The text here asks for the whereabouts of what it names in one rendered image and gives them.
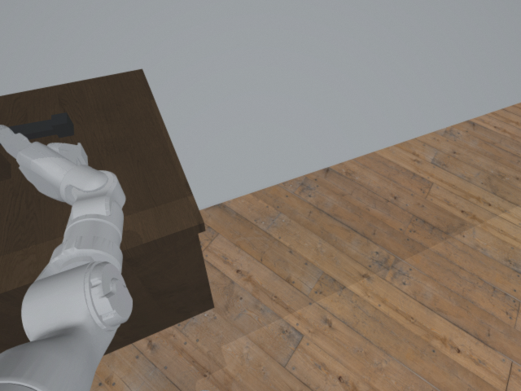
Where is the tap lever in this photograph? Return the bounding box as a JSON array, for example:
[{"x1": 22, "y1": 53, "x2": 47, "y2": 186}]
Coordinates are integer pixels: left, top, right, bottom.
[{"x1": 0, "y1": 112, "x2": 74, "y2": 145}]

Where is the left robot hand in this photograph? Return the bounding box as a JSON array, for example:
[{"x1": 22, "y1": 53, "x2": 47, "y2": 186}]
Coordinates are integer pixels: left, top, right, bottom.
[{"x1": 0, "y1": 125, "x2": 88, "y2": 202}]

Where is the left robot upper arm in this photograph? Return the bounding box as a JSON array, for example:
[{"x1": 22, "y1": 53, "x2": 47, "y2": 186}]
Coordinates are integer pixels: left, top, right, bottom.
[{"x1": 0, "y1": 261, "x2": 133, "y2": 391}]

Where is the robot left forearm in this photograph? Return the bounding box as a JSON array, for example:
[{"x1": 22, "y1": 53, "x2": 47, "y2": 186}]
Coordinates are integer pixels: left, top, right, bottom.
[{"x1": 21, "y1": 165, "x2": 125, "y2": 340}]

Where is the counter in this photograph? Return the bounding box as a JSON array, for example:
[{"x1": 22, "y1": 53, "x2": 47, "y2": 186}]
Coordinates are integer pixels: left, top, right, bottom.
[{"x1": 0, "y1": 69, "x2": 215, "y2": 356}]

